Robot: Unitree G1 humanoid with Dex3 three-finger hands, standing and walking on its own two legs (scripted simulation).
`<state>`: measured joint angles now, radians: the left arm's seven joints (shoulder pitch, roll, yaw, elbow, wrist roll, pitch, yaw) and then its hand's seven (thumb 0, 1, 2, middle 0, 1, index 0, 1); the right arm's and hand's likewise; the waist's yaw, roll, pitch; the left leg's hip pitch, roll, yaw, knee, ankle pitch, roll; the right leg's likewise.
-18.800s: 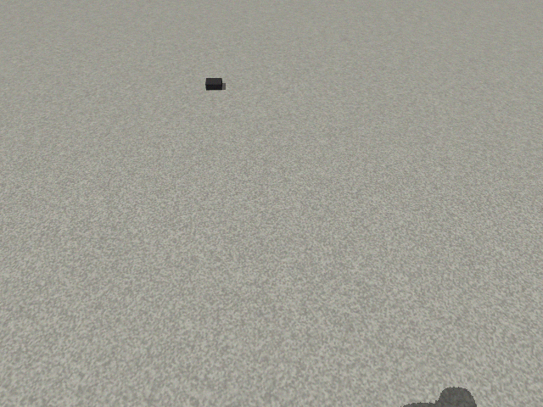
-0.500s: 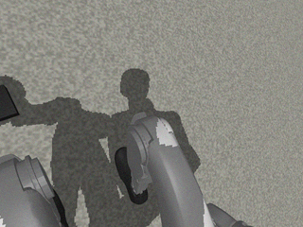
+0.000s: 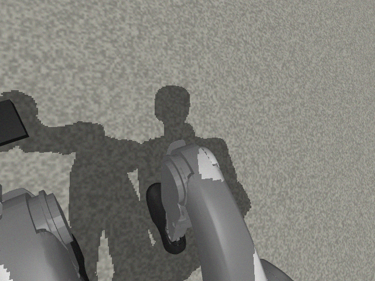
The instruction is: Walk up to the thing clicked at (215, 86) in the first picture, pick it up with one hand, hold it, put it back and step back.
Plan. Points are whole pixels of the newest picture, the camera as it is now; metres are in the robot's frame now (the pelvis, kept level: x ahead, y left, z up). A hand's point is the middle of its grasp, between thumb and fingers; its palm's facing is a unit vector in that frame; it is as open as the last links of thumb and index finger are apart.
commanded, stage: settle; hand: left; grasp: from above
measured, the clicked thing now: out of the picture +0.45 +0.25 -0.29
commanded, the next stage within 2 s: lift in 0.56 s
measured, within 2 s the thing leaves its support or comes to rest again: leaves its support in 0.02 s
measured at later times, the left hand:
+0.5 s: hand out of the picture +0.42 +0.26 -0.16, palm faces -0.45 -0.11 -0.89, open 10.9 cm
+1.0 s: hand out of the picture +0.40 +0.27 -0.09, palm faces -0.46 -0.12 -0.88, open 10.9 cm
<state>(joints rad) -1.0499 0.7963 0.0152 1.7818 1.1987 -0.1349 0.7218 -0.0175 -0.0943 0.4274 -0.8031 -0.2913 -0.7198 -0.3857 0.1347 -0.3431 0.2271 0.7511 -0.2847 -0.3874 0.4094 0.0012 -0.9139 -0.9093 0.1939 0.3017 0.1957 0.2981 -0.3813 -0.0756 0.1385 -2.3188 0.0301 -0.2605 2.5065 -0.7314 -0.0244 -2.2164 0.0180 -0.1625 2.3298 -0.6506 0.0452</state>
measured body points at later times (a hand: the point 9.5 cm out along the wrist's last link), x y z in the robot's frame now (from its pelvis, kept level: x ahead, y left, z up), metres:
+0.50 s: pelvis +0.00 -0.01 +0.02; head +0.23 +0.06 +0.41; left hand +0.44 +0.26 -0.11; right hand +0.10 -0.28 -0.09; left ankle +0.06 +0.13 -0.28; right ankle +0.12 -0.12 -0.28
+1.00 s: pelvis +0.00 -0.01 +0.06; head +0.21 +0.05 +0.45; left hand +0.42 +0.28 -0.04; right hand +0.08 -0.28 -0.06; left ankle +0.06 +0.13 -0.28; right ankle +0.12 -0.12 -0.28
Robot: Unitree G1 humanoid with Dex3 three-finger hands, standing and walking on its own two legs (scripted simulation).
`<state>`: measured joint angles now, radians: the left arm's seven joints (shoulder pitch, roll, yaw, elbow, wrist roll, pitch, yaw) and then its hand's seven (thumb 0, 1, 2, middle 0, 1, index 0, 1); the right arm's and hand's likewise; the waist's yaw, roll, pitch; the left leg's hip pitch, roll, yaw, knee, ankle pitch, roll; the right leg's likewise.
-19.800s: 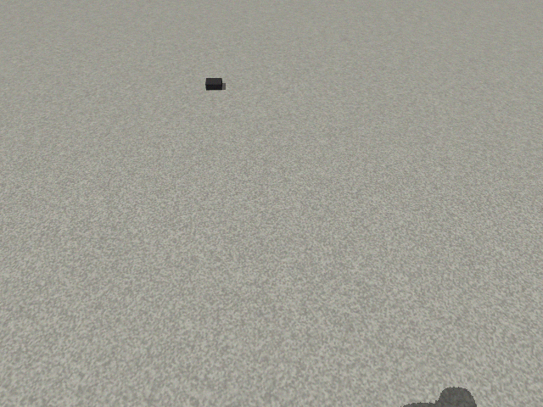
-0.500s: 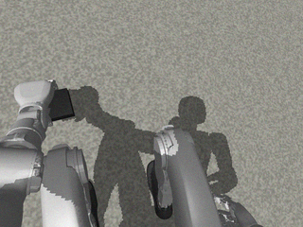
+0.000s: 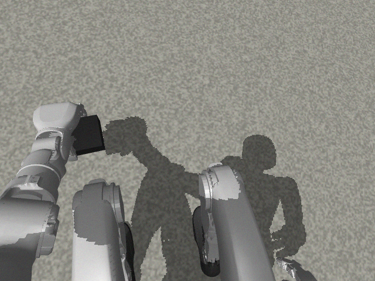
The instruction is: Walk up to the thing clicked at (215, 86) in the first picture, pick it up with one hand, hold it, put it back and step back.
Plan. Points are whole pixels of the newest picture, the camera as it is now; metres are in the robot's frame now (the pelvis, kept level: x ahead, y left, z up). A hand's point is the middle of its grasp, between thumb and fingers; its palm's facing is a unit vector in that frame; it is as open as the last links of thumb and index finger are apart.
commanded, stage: lift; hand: left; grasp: from above
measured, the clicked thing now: (78, 136) +0.45 +0.21 -0.19
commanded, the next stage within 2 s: hold in 1.44 s
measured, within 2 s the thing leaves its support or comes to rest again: neither
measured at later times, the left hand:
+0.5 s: hand (12, 145) +0.38 +0.24 +0.02, palm faces -0.44 -0.07 -0.90, open 10.9 cm
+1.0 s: hand out of the picture +0.36 +0.24 +0.20, palm faces -0.47 -0.10 -0.88, open 10.9 cm
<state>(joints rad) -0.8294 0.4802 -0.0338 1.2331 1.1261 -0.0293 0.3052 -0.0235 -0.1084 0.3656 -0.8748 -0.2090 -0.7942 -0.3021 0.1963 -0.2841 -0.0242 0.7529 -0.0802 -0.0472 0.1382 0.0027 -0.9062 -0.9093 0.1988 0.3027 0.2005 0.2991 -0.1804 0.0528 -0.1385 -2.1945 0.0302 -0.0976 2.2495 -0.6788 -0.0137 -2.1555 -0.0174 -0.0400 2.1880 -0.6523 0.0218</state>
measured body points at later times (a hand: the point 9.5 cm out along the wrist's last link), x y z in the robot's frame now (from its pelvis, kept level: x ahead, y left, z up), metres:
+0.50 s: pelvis +0.00 +0.00 +0.13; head +0.15 +0.02 +0.55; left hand +0.39 +0.24 +0.07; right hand +0.13 -0.27 +0.01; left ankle +0.08 +0.13 -0.34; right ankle +0.10 -0.13 -0.34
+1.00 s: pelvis +0.05 +0.01 +0.30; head +0.13 +0.02 +0.74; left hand +0.38 +0.25 +0.25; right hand +0.14 -0.26 +0.18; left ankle +0.08 +0.13 -0.34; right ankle +0.10 -0.13 -0.34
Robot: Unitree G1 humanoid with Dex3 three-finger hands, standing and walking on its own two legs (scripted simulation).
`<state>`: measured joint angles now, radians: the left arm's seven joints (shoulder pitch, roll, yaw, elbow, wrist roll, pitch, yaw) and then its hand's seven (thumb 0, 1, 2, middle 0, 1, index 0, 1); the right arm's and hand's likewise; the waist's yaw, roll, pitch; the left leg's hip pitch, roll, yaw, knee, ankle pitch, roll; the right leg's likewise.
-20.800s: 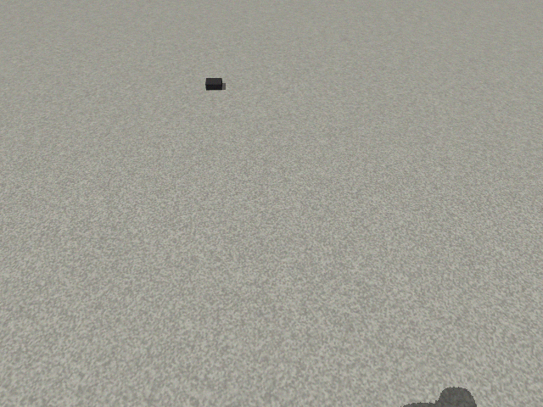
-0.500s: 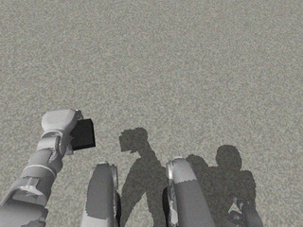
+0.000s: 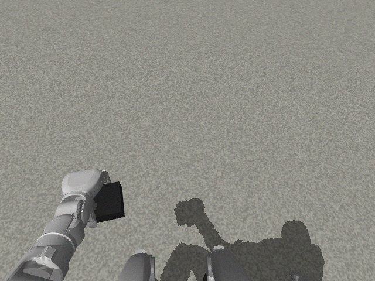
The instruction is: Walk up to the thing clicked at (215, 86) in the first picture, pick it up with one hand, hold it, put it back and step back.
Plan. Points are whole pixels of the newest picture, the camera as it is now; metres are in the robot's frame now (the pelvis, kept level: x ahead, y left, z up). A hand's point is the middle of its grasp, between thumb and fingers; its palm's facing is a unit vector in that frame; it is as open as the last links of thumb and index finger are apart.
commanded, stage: lift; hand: left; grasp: from above
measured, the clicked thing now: (100, 203) +0.33 +0.20 -0.14
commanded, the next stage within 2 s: hold in 0.44 s
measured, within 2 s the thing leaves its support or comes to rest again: neither
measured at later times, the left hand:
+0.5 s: hand (79, 184) +0.33 +0.22 -0.02, palm faces -0.45 -0.07 -0.89, open 10.9 cm
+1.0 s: hand (73, 174) +0.34 +0.22 +0.01, palm faces -0.46 -0.05 -0.89, open 10.9 cm
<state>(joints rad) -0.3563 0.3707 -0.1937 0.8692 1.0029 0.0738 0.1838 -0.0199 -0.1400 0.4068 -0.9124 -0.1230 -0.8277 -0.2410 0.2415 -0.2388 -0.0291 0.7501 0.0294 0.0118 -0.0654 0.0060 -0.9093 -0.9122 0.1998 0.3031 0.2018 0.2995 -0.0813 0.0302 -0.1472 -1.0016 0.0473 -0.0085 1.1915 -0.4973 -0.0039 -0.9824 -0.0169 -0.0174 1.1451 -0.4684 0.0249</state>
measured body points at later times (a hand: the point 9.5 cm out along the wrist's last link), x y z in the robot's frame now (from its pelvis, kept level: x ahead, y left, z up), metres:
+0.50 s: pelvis +0.03 +0.00 +0.07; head +0.08 +0.00 +0.51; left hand +0.35 +0.22 +0.03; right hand +0.11 -0.27 -0.06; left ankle +0.04 +0.12 -0.64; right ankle +0.05 -0.14 -0.64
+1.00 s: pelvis +0.04 +0.00 +0.08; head +0.07 -0.01 +0.53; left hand +0.36 +0.22 +0.06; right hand +0.14 -0.27 -0.04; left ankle +0.04 +0.12 -0.64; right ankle +0.05 -0.14 -0.64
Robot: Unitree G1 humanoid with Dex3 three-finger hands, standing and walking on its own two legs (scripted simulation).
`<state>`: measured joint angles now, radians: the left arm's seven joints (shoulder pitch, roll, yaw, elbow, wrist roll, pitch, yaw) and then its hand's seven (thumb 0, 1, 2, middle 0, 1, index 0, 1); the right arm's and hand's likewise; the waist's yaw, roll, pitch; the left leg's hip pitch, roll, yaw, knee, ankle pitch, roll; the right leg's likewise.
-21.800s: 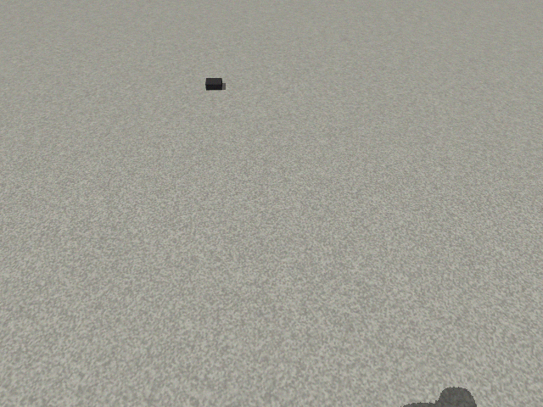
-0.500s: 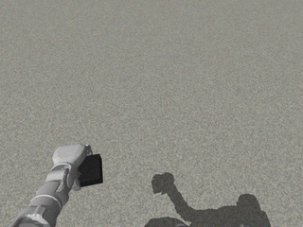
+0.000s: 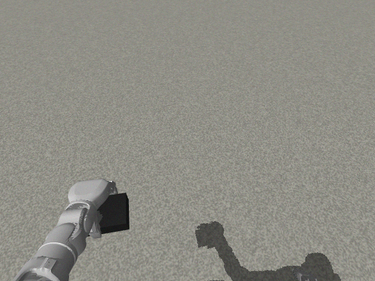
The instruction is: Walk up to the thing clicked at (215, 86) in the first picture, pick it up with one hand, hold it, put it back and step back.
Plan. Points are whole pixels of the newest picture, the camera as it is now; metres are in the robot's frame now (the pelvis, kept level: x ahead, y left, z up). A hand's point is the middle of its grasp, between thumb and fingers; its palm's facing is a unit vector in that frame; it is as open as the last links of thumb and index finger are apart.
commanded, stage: hold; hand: left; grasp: from above
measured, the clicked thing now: (106, 214) +0.31 +0.21 -0.11
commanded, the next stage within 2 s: crouch in 1.44 s
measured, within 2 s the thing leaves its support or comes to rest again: neither
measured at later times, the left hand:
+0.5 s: hand (94, 213) +0.29 +0.22 -0.05, palm faces -0.46 -0.06 -0.88, open 10.9 cm
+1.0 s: hand (90, 214) +0.28 +0.22 -0.04, palm faces -0.46 -0.06 -0.88, open 10.9 cm
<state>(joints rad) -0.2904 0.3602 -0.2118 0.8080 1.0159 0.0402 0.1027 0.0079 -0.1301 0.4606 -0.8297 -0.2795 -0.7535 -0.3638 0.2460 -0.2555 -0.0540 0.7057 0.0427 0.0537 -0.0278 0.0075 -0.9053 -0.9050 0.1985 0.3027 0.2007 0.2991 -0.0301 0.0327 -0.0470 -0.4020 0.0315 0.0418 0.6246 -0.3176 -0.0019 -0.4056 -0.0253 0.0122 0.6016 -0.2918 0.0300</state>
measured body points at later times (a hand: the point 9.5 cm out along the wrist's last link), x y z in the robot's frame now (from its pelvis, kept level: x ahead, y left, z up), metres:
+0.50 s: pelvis -0.01 +0.00 +0.01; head +0.01 -0.02 +0.46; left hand +0.31 +0.22 +0.00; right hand +0.12 -0.27 -0.11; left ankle +0.00 +0.12 -0.73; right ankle +0.01 -0.14 -0.73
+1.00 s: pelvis -0.01 -0.01 +0.01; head +0.00 -0.02 +0.46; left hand +0.30 +0.22 +0.01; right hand +0.14 -0.26 -0.10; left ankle +0.00 +0.12 -0.73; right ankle +0.01 -0.14 -0.73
